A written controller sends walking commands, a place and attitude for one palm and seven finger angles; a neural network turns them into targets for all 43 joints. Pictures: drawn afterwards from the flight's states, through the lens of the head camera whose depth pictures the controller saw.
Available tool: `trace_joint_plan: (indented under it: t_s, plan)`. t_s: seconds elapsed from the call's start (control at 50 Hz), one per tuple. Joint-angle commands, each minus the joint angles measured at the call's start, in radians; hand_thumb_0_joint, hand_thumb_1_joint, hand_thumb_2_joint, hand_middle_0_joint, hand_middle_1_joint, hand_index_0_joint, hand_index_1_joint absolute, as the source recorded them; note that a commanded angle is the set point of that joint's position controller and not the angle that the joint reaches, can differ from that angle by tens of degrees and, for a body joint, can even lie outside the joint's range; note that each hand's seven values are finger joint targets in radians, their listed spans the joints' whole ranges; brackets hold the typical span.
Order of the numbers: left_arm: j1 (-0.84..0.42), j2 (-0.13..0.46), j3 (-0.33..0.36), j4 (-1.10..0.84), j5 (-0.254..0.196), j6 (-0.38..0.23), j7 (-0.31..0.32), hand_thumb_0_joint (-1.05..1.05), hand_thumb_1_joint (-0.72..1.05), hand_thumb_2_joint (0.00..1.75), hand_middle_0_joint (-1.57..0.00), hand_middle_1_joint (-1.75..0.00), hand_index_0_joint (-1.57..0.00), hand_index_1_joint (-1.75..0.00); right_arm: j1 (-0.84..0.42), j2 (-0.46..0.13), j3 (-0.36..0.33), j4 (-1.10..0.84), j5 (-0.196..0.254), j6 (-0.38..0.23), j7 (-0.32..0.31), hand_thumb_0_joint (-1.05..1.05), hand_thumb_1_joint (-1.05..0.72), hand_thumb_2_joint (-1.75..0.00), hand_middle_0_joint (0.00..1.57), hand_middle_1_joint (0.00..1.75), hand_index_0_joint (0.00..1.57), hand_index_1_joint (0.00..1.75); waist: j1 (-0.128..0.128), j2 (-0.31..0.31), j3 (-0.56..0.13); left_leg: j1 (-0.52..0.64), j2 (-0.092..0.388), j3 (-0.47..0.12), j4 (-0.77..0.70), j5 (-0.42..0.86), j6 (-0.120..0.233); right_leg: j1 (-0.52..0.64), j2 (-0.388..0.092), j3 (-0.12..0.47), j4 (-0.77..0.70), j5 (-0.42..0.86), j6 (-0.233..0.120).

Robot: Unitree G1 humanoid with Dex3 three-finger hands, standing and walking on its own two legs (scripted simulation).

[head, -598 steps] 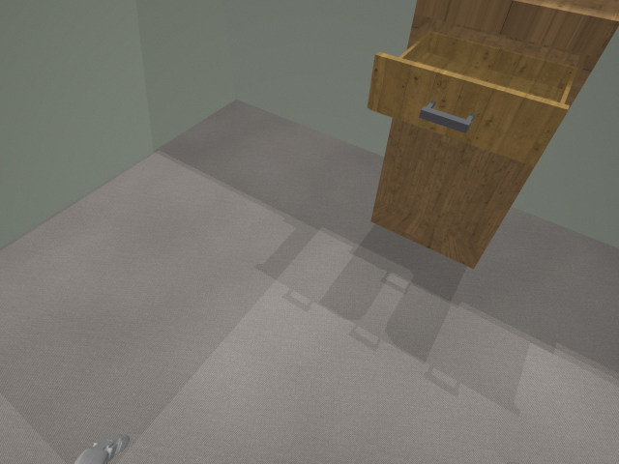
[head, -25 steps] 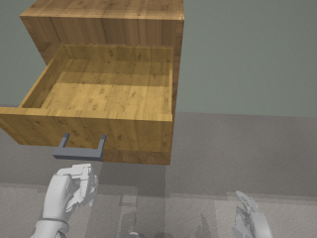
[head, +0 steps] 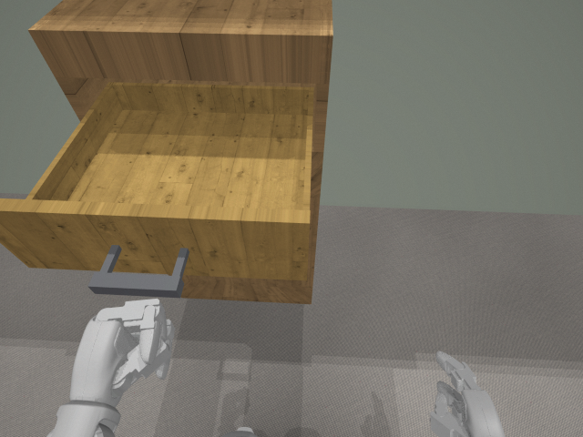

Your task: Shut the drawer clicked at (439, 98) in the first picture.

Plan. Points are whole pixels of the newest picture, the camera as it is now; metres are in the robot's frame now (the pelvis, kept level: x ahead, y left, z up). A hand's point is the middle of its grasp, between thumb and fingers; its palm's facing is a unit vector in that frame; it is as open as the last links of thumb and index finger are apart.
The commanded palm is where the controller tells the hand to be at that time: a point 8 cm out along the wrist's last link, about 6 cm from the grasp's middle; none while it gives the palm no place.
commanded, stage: push the drawer shut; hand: left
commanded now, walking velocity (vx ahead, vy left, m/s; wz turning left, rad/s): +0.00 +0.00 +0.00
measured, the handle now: (142, 270) +0.31 +0.21 +0.07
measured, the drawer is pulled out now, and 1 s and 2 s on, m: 0.30 0.21 0.08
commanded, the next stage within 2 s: none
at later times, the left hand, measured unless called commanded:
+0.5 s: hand (174, 314) +0.26 +0.16 +0.07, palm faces -0.04 -1.00 -0.06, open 3.1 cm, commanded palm +0.26 +0.22 +0.08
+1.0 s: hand (187, 265) +0.32 +0.15 +0.07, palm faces -0.03 -1.00 -0.04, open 3.3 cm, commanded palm +0.31 +0.21 +0.08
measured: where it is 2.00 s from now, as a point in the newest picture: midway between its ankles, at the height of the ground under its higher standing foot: outside the picture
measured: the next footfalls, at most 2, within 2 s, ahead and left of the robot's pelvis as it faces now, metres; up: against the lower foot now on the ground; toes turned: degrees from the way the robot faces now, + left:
none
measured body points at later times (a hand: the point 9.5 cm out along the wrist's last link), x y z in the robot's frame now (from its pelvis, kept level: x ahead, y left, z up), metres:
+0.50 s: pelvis -0.01 +0.00 +0.00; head +0.04 -0.01 +0.45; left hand +0.25 +0.21 +0.07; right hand +0.16 -0.24 -0.09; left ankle +0.00 +0.12 -0.68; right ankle -0.01 -0.09 -0.68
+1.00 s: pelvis -0.01 +0.01 +0.01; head +0.04 +0.00 +0.46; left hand +0.32 +0.21 +0.08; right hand +0.12 -0.24 -0.09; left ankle +0.00 +0.12 -0.68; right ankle -0.01 -0.09 -0.68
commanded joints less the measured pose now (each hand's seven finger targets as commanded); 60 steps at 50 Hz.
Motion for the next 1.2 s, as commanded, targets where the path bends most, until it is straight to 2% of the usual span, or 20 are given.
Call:
trace_joint_plan:
  t_s: [0.0, 0.06, 0.12, 0.2, 0.28, 0.38, 0.42, 0.56, 0.62, 0.7, 0.72, 0.76, 0.8, 0.82, 0.88, 0.98, 1.02, 1.08, 1.12, 1.18]
  plan:
    - [-0.087, 0.091, 0.055, -0.18, -0.022, -0.058, -0.005, 0.0, 0.9, 0.9, -1.4, -1.6, -1.4, -1.6, -0.052, -0.12, -0.047, -0.151, 0.007, -0.057, -0.005, 0.0, -0.9, -0.9, 0.2, 0.3, 0.2, 0.3, -0.025, -0.042, -0.125, 0.091, -0.023, -0.013, -0.116, 0.228, 0.025, 0.082, 0.002, 0.064, -0.164, 0.255, 0.032]
    - [-0.181, 0.114, 0.068, -0.142, -0.016, -0.049, 0.0, 0.0, 0.9, 0.9, -1.4, -1.6, -1.4, -1.6, -0.045, -0.128, -0.045, -0.141, 0.005, -0.054, -0.01, 0.0, -0.9, -0.9, 0.2, 0.3, 0.2, 0.3, -0.037, -0.05, -0.103, 0.078, -0.023, -0.016, -0.112, 0.198, 0.027, 0.059, 0.001, 0.073, -0.173, 0.213, 0.032]
    - [-0.233, 0.144, 0.099, -0.14, -0.015, -0.052, 0.004, 0.0, 0.9, 0.9, -1.4, -1.6, -1.4, -1.6, -0.049, -0.131, -0.044, -0.135, 0.004, -0.055, -0.013, 0.0, -0.9, -0.9, 0.2, 0.3, 0.2, 0.3, -0.027, -0.029, -0.15, 0.096, -0.023, -0.015, -0.114, 0.22, 0.028, 0.088, -0.001, 0.074, -0.169, 0.235, 0.029]
    - [-0.252, 0.118, 0.091, -0.125, -0.028, -0.048, 0.001, 0.0, 0.9, 0.9, -1.4, -1.6, -1.4, -1.6, -0.042, -0.125, -0.043, -0.132, 0.006, -0.061, -0.009, 0.0, -0.9, -0.9, 0.2, 0.3, 0.2, 0.3, -0.013, 0.002, -0.218, 0.137, -0.024, -0.009, -0.124, 0.289, 0.024, 0.135, -0.002, 0.065, -0.154, 0.328, 0.027]
    - [-0.307, 0.1, 0.061, -0.106, -0.028, -0.045, 0.009, 0.0, 0.9, 0.9, -1.4, -1.6, -1.4, -1.6, -0.04, -0.129, -0.042, -0.119, 0.005, -0.062, -0.009, 0.0, -0.9, -0.9, 0.2, 0.3, 0.2, 0.3, -0.032, -0.03, -0.193, 0.138, -0.022, -0.015, -0.127, 0.291, 0.025, 0.118, 0.0, 0.059, -0.16, 0.34, 0.032]
    - [-0.458, 0.114, 0.061, -0.029, -0.016, -0.05, 0.011, 0.0, 0.9, 0.9, -1.4, -1.6, -1.4, -1.6, -0.056, -0.136, -0.039, -0.094, 0.006, -0.058, -0.014, 0.0, -0.9, -0.9, 0.2, 0.3, 0.2, 0.3, -0.051, -0.044, -0.144, 0.116, -0.021, -0.019, -0.135, 0.208, 0.026, 0.073, -0.001, 0.07, -0.181, 0.233, 0.033]
    - [-0.51, 0.144, 0.084, -0.006, -0.014, -0.051, 0.013, 0.0, 0.9, 0.9, -1.4, -1.6, -1.4, -1.6, -0.06, -0.14, -0.038, -0.081, 0.005, -0.056, -0.018, 0.0, -0.9, -0.9, 0.2, 0.3, 0.2, 0.3, -0.05, -0.031, -0.144, 0.114, -0.022, -0.018, -0.137, 0.193, 0.029, 0.075, -0.002, 0.078, -0.192, 0.205, 0.031]
    - [-0.669, 0.151, 0.095, 0.089, -0.022, -0.03, 0.007, 0.0, 0.9, 0.9, -1.4, -1.6, -1.4, -1.6, -0.063, -0.141, -0.036, -0.057, 0.013, -0.046, -0.023, 0.0, -0.9, -0.9, 0.2, 0.3, 0.2, 0.3, -0.048, -0.004, -0.207, 0.154, -0.021, -0.022, -0.161, 0.195, 0.026, 0.098, -0.003, 0.075, -0.198, 0.204, 0.027]
    - [-0.75, 0.156, 0.09, 0.143, -0.02, -0.019, 0.01, 0.0, 0.9, 0.9, -1.4, -1.6, -1.4, -1.6, -0.061, -0.145, -0.033, -0.046, 0.014, -0.041, -0.024, 0.0, -0.9, -0.9, 0.2, 0.3, 0.2, 0.3, -0.055, -0.012, -0.202, 0.155, -0.02, -0.026, -0.172, 0.181, 0.025, 0.093, -0.001, 0.072, -0.202, 0.188, 0.028]
    - [-0.791, 0.135, 0.086, 0.188, -0.02, -0.02, 0.018, 0.0, 0.9, 0.9, -1.4, -1.6, -1.4, -1.6, -0.055, -0.141, -0.035, -0.047, 0.013, -0.036, -0.018, 0.0, -0.9, -0.9, 0.2, 0.3, 0.2, 0.3, -0.043, -0.009, -0.223, 0.179, -0.021, -0.023, -0.183, 0.216, 0.022, 0.112, -0.001, 0.067, -0.198, 0.236, 0.026]
    - [-0.777, 0.162, 0.112, 0.206, -0.016, -0.022, 0.024, 0.0, 0.9, 0.9, -1.4, -1.6, -1.4, -1.6, -0.048, -0.146, -0.037, -0.044, 0.009, -0.034, -0.016, 0.0, -0.9, -0.9, 0.2, 0.3, 0.2, 0.3, -0.034, -0.029, -0.236, 0.172, -0.018, -0.026, -0.186, 0.233, 0.022, 0.129, 0.001, 0.066, -0.194, 0.25, 0.025]
    - [-0.759, 0.131, 0.094, 0.22, -0.016, -0.027, 0.024, 0.0, 0.9, 0.9, -1.4, -1.6, -1.4, -1.6, -0.046, -0.141, -0.039, -0.053, 0.01, -0.027, -0.01, 0.0, -0.9, -0.9, 0.2, 0.3, 0.2, 0.3, -0.027, -0.032, -0.243, 0.184, -0.02, -0.018, -0.191, 0.253, 0.02, 0.143, 0.0, 0.066, -0.195, 0.283, 0.026]
    - [-0.797, 0.162, 0.121, 0.244, -0.014, -0.031, 0.03, 0.0, 0.9, 0.9, -1.4, -1.6, -1.4, -1.6, -0.041, -0.144, -0.041, -0.044, 0.01, -0.02, -0.008, 0.0, -0.9, -0.9, 0.2, 0.3, 0.2, 0.3, -0.031, -0.043, -0.227, 0.177, -0.019, -0.015, -0.193, 0.251, 0.019, 0.144, 0.001, 0.068, -0.198, 0.288, 0.026]
    - [-0.799, 0.183, 0.132, 0.272, -0.005, -0.034, 0.033, 0.0, 0.9, 0.9, -1.4, -1.6, -1.4, -1.6, -0.037, -0.149, -0.039, -0.041, 0.008, -0.014, -0.007, 0.0, -0.9, -0.9, 0.2, 0.3, 0.2, 0.3, -0.029, -0.041, -0.211, 0.159, -0.018, -0.015, -0.195, 0.243, 0.021, 0.141, 0.002, 0.07, -0.198, 0.274, 0.025]
    - [-0.837, 0.145, 0.103, 0.26, 0.006, -0.053, 0.039, 0.0, 0.9, 0.9, -1.4, -1.6, -1.4, -1.6, -0.03, -0.141, -0.043, -0.043, 0.008, -0.006, 0.0, 0.0, -0.9, -0.9, 0.2, 0.3, 0.2, 0.3, -0.031, 0.001, -0.227, 0.197, -0.017, -0.015, -0.196, 0.284, 0.017, 0.131, 0.002, 0.064, -0.184, 0.317, 0.02]
    - [-0.919, 0.143, 0.093, 0.294, 0.014, -0.066, 0.049, 0.0, 0.9, 0.9, -1.4, -1.6, -1.4, -1.6, -0.014, -0.145, -0.049, -0.03, 0.006, 0.011, 0.003, 0.0, -0.9, -0.9, 0.2, 0.3, 0.2, 0.3, -0.051, -0.029, -0.238, 0.203, -0.014, -0.014, -0.194, 0.276, 0.019, 0.118, 0.005, 0.066, -0.188, 0.314, 0.026]
    - [-0.938, 0.171, 0.114, 0.316, 0.019, -0.072, 0.053, 0.0, 0.9, 0.9, -1.4, -1.6, -1.4, -1.6, -0.006, -0.151, -0.049, -0.022, 0.006, 0.017, 0.001, 0.0, -0.9, -0.9, 0.2, 0.3, 0.2, 0.3, -0.051, -0.037, -0.229, 0.193, -0.012, -0.018, -0.195, 0.267, 0.02, 0.116, 0.007, 0.066, -0.187, 0.3, 0.024]
    - [-1.043, 0.159, 0.095, 0.365, 0.021, -0.074, 0.052, 0.0, 0.9, 0.9, -1.4, -1.6, -1.4, -1.6, -0.007, -0.149, -0.046, -0.006, 0.008, 0.026, -0.003, 0.0, -0.9, -0.9, 0.2, 0.3, 0.2, 0.3, -0.072, -0.019, -0.218, 0.189, -0.015, -0.016, -0.192, 0.221, 0.021, 0.087, 0.005, 0.073, -0.198, 0.261, 0.027]
    - [-1.092, 0.212, 0.134, 0.41, 0.026, -0.075, 0.054, 0.0, 0.9, 0.9, -1.4, -1.6, -1.4, -1.6, 0.0, -0.156, -0.046, 0.006, 0.008, 0.034, -0.009, 0.0, -0.9, -0.9, 0.2, 0.3, 0.2, 0.3, -0.074, -0.029, -0.211, 0.174, -0.014, -0.018, -0.191, 0.196, 0.024, 0.083, 0.006, 0.077, -0.202, 0.23, 0.026]
    - [-1.165, 0.211, 0.135, 0.454, 0.018, -0.078, 0.046, 0.0, 0.9, 0.9, -1.4, -1.6, -1.4, -1.6, 0.005, -0.153, -0.043, 0.014, 0.01, 0.039, -0.013, 0.0, -0.9, -0.9, 0.2, 0.3, 0.2, 0.3, -0.075, -0.02, -0.244, 0.179, -0.017, -0.017, -0.193, 0.192, 0.023, 0.098, 0.004, 0.082, -0.204, 0.232, 0.027]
